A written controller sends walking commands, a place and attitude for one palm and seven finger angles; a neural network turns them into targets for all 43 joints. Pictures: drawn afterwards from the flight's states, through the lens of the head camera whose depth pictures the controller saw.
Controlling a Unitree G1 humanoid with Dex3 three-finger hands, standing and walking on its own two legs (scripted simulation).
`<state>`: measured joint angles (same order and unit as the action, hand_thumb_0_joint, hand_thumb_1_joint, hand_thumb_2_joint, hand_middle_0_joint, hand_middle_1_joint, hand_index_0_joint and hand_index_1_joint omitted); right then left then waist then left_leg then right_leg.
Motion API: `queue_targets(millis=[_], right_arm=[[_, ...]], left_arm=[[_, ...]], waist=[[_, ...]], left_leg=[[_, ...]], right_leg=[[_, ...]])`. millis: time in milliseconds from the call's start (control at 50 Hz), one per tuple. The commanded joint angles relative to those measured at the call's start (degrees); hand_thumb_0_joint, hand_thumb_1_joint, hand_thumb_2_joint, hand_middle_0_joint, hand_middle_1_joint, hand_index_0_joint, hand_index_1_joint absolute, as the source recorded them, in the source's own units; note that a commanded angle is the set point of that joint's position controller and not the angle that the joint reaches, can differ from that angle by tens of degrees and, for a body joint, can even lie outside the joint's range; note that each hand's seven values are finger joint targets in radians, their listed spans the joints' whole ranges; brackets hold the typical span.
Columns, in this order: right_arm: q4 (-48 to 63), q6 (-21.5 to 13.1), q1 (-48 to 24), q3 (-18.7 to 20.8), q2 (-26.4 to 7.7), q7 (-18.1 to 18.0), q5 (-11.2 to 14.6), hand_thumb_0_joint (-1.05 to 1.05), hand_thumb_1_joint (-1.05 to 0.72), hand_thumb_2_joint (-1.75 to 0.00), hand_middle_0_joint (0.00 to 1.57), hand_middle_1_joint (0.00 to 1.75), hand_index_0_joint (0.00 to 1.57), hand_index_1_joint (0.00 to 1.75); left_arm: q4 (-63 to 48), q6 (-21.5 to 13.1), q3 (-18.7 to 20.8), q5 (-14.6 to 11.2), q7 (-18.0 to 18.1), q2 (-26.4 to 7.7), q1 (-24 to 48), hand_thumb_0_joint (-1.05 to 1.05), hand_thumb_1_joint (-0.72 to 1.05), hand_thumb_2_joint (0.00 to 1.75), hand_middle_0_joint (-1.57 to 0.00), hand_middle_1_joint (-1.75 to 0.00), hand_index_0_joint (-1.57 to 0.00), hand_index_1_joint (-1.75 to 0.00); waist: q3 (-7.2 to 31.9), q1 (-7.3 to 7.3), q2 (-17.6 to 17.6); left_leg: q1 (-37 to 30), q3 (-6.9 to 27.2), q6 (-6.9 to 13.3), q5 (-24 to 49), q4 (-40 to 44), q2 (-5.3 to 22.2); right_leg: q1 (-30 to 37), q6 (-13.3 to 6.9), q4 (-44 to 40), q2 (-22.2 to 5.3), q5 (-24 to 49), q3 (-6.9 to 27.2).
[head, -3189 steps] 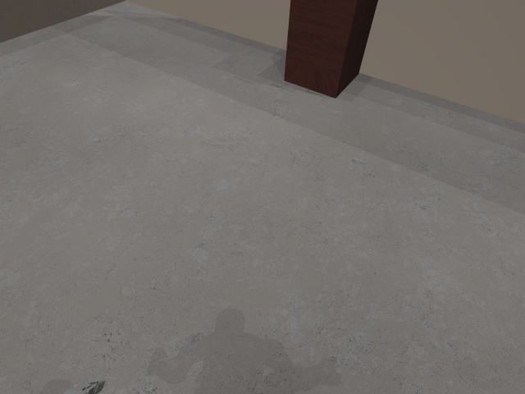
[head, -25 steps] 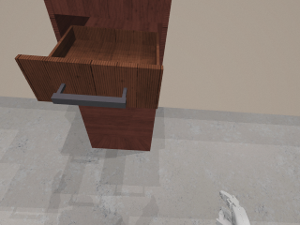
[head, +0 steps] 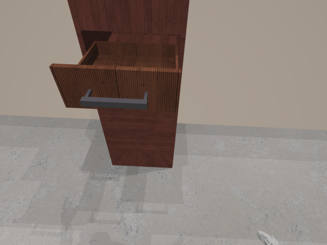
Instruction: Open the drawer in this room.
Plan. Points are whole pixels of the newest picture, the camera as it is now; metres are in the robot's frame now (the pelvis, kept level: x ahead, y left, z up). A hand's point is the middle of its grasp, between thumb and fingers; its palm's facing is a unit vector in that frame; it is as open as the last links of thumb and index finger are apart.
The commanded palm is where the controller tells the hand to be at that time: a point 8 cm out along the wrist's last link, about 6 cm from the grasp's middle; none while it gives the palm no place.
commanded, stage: stop stepping back and stand still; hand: left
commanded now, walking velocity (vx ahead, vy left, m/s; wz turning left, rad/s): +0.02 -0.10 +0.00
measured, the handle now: (116, 98) +0.51 +0.17 +0.10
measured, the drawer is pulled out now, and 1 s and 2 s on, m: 0.29 0.29 0.29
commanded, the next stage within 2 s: let the arm hang, fingers relaxed in 0.14 s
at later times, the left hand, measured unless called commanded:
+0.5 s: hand out of the picture +0.11 +0.18 -0.15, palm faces -0.01 -0.97 -0.22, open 7.4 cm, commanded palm none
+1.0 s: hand out of the picture -0.04 +0.18 -0.16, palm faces +0.05 -0.97 -0.22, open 7.4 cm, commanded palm none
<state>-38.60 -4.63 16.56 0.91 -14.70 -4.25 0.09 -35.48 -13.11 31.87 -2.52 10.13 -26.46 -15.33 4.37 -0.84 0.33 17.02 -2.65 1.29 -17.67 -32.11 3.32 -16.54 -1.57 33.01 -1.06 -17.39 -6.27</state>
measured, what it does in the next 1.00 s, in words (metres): stands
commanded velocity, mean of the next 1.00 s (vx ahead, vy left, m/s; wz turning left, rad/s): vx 0.00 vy -0.01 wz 0.00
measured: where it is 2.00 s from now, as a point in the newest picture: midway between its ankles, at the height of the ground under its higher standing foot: outside the picture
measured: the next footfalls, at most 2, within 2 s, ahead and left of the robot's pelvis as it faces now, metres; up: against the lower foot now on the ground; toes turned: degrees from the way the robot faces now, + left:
none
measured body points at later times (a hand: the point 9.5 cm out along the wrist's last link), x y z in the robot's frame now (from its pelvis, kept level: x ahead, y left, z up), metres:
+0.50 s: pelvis +0.00 +0.00 -0.01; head +0.02 -0.02 +0.44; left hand +0.11 +0.23 -0.13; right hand +0.11 -0.25 -0.14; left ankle +0.00 +0.13 -0.73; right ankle -0.01 -0.08 -0.73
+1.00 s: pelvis -0.02 +0.00 +0.01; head -0.01 -0.01 +0.46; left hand -0.04 +0.23 -0.14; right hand -0.04 -0.20 -0.16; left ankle +0.00 +0.13 -0.73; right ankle -0.01 -0.08 -0.73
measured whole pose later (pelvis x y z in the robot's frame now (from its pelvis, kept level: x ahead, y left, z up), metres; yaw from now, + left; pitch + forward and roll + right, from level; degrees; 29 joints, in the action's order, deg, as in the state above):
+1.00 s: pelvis -0.02 +0.00 +0.01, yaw +0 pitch -2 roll +0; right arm -64.5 1.7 17.9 0.3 -6.8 -1.5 -1.0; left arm 66.4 0.9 0.5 0.3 1.7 -7.9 -16.9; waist -3.2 -0.4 2.7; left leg 10.8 -3.2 -0.7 -11.2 -24.5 2.4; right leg -9.5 -2.6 23.8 0.7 -12.2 -5.4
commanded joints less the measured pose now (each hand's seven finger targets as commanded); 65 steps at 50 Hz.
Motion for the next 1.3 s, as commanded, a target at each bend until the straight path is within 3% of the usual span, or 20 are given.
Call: queue_targets(millis=[0,20,100,140,180,200,220,240,260,320,340,380,400,480,540,580,620,780,1060,1280], right_arm=[[10.56,-4.20,-8.99,1.25,-4.53,0.05,0.26,0.00,-0.90,-0.90,0.20,0.30,0.20,0.30],[10.91,-4.86,-9.18,1.25,-3.62,0.35,-0.04,0.00,-0.90,-0.90,0.20,0.30,0.20,0.30],[10.48,-5.97,-8.70,1.15,-4.18,1.53,0.08,0.00,-0.90,-0.90,0.20,0.30,0.20,0.30],[10.27,-5.59,-7.90,1.09,-3.43,1.84,0.38,0.00,-0.90,-0.90,0.20,0.30,0.20,0.30],[9.69,-4.55,-7.19,1.63,-2.81,2.27,1.11,0.00,-0.90,-0.90,0.20,0.30,0.20,0.30],[9.36,-4.11,-7.19,1.44,-2.49,2.30,1.34,0.00,-0.90,-0.90,0.20,0.30,0.20,0.30],[-1.38,-6.71,-10.77,5.10,-12.31,5.04,1.39,0.00,-0.90,-0.90,0.20,0.30,0.20,0.30],[-2.76,-4.43,-7.40,4.44,-6.99,4.78,0.41,0.00,-0.90,-0.90,0.20,0.30,0.20,0.30],[-3.44,-2.16,-4.22,2.73,-4.79,4.50,0.50,0.00,-0.90,-0.90,0.20,0.30,0.20,0.30],[-2.78,1.65,-4.43,2.05,-6.65,4.21,-1.10,0.00,-0.90,-0.90,0.20,0.30,0.20,0.30],[-2.07,2.34,-5.07,1.82,-6.99,3.89,-1.49,0.00,-0.90,-0.90,0.20,0.30,0.20,0.30],[-2.58,3.40,-5.38,1.64,-6.48,3.36,-1.80,0.00,-0.90,-0.90,0.20,0.30,0.20,0.30],[-3.82,3.89,-4.55,1.59,-5.82,3.48,-1.56,0.00,-0.90,-0.90,0.20,0.30,0.20,0.30],[-9.96,4.59,-3.97,0.31,-3.70,2.72,-1.72,0.00,-0.90,-0.90,0.20,0.30,0.20,0.30],[-13.28,4.81,-3.23,0.51,-1.48,2.10,-1.82,0.00,-0.90,-0.90,0.20,0.30,0.20,0.30],[-15.30,5.21,-2.19,0.51,-0.83,2.12,-1.47,0.00,-0.90,-0.90,0.20,0.30,0.20,0.30],[-17.15,5.63,-0.28,0.68,-0.76,2.01,-1.29,0.00,-0.90,-0.90,0.20,0.30,0.20,0.30],[-22.52,5.66,4.39,0.46,0.53,1.91,-0.96,0.00,-0.90,-0.90,0.20,0.30,0.20,0.30],[-25.24,5.48,6.80,0.37,4.30,2.00,-1.38,0.00,-0.90,-0.90,0.20,0.30,0.20,0.30],[-24.96,5.39,6.90,0.91,4.65,1.93,-1.36,0.00,-0.90,-0.90,0.20,0.30,0.20,0.30]], left_arm=[[-16.82,-3.40,7.29,0.29,0.20,-14.97,4.08,0.00,0.90,0.90,-0.20,-0.30,-0.20,-0.30],[-19.06,-3.50,6.82,0.61,0.21,-13.56,2.87,0.00,0.90,0.90,-0.20,-0.30,-0.20,-0.30],[-22.15,-3.78,10.46,0.14,0.59,-15.97,-2.06,0.00,0.90,0.90,-0.20,-0.30,-0.20,-0.30],[-18.14,-3.89,11.12,-0.80,0.63,-15.10,-2.99,0.00,0.90,0.90,-0.20,-0.30,-0.20,-0.30],[-14.74,-3.45,11.44,-1.45,0.90,-15.04,-4.08,0.00,0.90,0.90,-0.20,-0.30,-0.20,-0.30],[-11.97,-3.22,11.85,-1.66,1.10,-15.33,-4.84,0.00,0.90,0.90,-0.20,-0.30,-0.20,-0.30],[36.45,8.53,-22.10,4.17,-7.14,3.71,-10.66,0.00,0.90,0.90,-0.20,-0.30,-0.20,-0.30],[38.90,12.73,-23.51,4.79,-9.10,6.87,-11.44,0.00,0.90,0.90,-0.20,-0.30,-0.20,-0.30],[40.78,13.56,-24.64,4.51,-9.81,8.25,-9.88,0.00,0.90,0.90,-0.20,-0.30,-0.20,-0.30],[48.20,14.08,-26.79,4.45,-10.51,9.08,-5.82,0.00,0.90,0.90,-0.20,-0.30,-0.20,-0.30],[50.96,14.18,-26.73,4.61,-10.45,8.43,-4.06,0.00,0.90,0.90,-0.20,-0.30,-0.20,-0.30],[58.94,14.05,-26.57,4.62,-10.05,6.45,-1.77,0.00,0.90,0.90,-0.20,-0.30,-0.20,-0.30],[63.26,14.13,-27.10,4.28,-9.86,5.73,0.28,0.00,0.90,0.90,-0.20,-0.30,-0.20,-0.30],[79.19,13.50,-28.28,3.26,-9.12,6.57,0.83,0.00,0.90,0.90,-0.20,-0.30,-0.20,-0.30],[86.18,13.31,-27.54,3.32,-8.73,10.11,-1.69,0.00,0.90,0.90,-0.20,-0.30,-0.20,-0.30],[89.53,13.24,-28.38,3.05,-8.83,9.53,-1.89,0.00,0.90,0.90,-0.20,-0.30,-0.20,-0.30],[92.17,13.22,-29.02,3.10,-8.84,9.90,-1.71,0.00,0.90,0.90,-0.20,-0.30,-0.20,-0.30],[99.25,13.07,-30.19,2.91,-8.41,10.87,-3.85,0.00,0.90,0.90,-0.20,-0.30,-0.20,-0.30],[99.69,13.07,-29.61,3.06,-7.72,13.23,-4.13,0.00,0.90,0.90,-0.20,-0.30,-0.20,-0.30],[99.02,13.02,-29.39,3.07,-7.85,13.29,-3.60,0.00,0.90,0.90,-0.20,-0.30,-0.20,-0.30]], waist=[[-0.89,-0.19,13.98],[-1.54,-0.50,14.25],[1.94,0.55,11.30],[3.73,-0.41,4.86],[4.93,-0.93,-4.40],[4.48,-0.96,-5.43],[0.48,-2.39,-3.33],[3.32,-1.65,-2.06],[2.14,-1.25,-4.80],[-0.86,0.33,-11.26],[-2.37,0.64,-12.78],[-1.22,0.39,-16.15],[-1.59,-0.43,-11.52],[-0.37,-0.03,4.64],[-0.48,0.65,11.81],[-2.27,0.47,11.42],[-4.69,0.10,6.97],[-8.24,-0.05,-0.83],[-12.24,0.26,0.28],[-11.12,0.17,1.03]], left_leg=[[-0.62,20.05,6.45,-12.85,18.53,13.33],[1.44,19.67,6.56,-10.89,18.76,12.99],[1.17,6.33,2.84,12.64,7.79,8.03],[3.39,2.51,0.43,10.79,2.63,4.02],[2.41,-0.58,-1.67,7.46,-6.18,-0.28],[3.85,-0.35,-2.10,3.02,-8.48,-1.00],[12.54,2.84,-1.42,-0.55,-18.16,3.47],[9.22,4.70,-2.40,-4.08,-12.76,2.20],[7.44,2.94,-1.96,0.08,-8.25,0.60],[0.87,7.73,2.60,22.92,-3.28,4.53],[2.24,8.67,3.33,26.42,-2.58,5.19],[1.39,4.28,1.02,25.52,-4.87,1.37],[-1.26,3.82,-0.06,21.46,-2.45,0.44],[-6.02,4.00,0.04,22.84,3.77,2.24],[-5.59,4.69,0.38,15.21,7.05,3.14],[-4.92,4.55,0.10,9.74,8.36,2.87],[-5.43,4.57,0.09,6.80,9.42,3.09],[-6.71,3.79,0.11,6.09,11.75,3.14],[-3.25,3.34,0.06,4.14,12.43,2.53],[-3.59,3.40,0.05,4.09,11.97,2.58]], right_leg=[[-5.24,1.73,9.11,1.27,-6.54,2.83],[-4.40,1.55,11.09,1.23,-6.72,3.27],[6.08,0.82,-3.44,1.16,4.22,2.40],[10.29,-1.41,-6.09,-2.56,15.54,9.10],[10.27,-4.62,-10.89,-9.98,25.13,18.83],[11.45,-5.86,-11.61,-12.16,32.20,20.87],[8.73,-5.79,-0.63,-17.54,46.15,12.99],[5.22,-6.32,-0.84,-14.51,42.44,14.25],[3.31,-5.02,0.49,-11.92,34.63,9.66],[-4.08,0.10,3.68,-5.29,19.62,4.66],[-1.84,0.64,2.03,-4.78,20.81,4.61],[4.16,-1.00,-1.11,-7.52,32.62,7.77],[3.10,-2.43,-2.14,-8.60,29.95,8.46],[6.92,-1.17,-4.82,-5.72,21.03,7.97],[9.58,-1.48,-9.59,-4.94,13.74,7.33],[9.05,-1.98,-12.17,-5.20,10.80,7.80],[7.30,-2.09,-14.77,-5.16,7.43,7.94],[4.55,-1.69,-17.15,-5.01,2.29,7.97],[1.88,-1.54,-15.92,-4.67,-0.59,8.18],[1.96,-1.60,-15.77,-4.76,-0.25,8.59]])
